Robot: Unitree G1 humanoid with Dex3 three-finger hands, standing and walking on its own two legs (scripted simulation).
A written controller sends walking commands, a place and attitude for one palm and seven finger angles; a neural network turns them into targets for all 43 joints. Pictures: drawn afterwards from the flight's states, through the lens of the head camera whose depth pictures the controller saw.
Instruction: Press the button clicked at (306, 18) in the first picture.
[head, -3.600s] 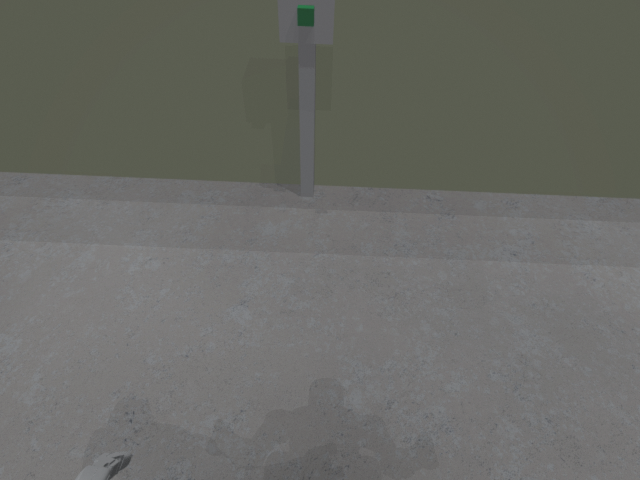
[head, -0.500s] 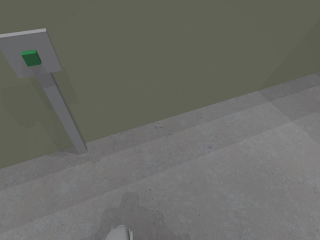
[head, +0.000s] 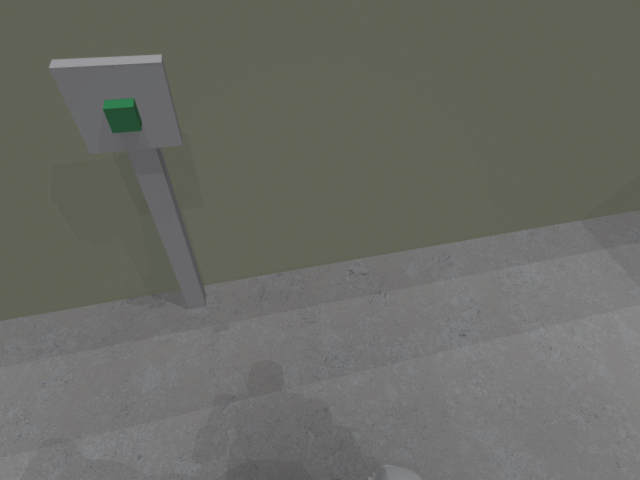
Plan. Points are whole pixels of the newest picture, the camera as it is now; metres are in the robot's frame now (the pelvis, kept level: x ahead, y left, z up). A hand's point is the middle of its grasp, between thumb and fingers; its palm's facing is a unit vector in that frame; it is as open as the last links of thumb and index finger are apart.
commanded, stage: turn to face it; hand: left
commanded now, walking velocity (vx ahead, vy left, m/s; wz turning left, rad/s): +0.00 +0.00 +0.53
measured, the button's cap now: (123, 114) +0.70 +0.40 +0.03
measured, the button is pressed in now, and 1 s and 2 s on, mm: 0 0 0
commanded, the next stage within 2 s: take the last steps up to it in 0.40 s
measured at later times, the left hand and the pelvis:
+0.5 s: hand out of the picture +0.01 +0.12 -0.15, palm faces +0.29 -0.92 -0.27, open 7.3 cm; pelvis +0.00 -0.07 +0.00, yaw +15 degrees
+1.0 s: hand out of the picture -0.03 +0.18 -0.18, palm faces +0.38 -0.91 -0.15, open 7.4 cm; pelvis +0.03 +0.01 +0.00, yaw +19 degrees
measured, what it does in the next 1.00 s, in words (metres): steps on the spot, turning left: right foot, then left foot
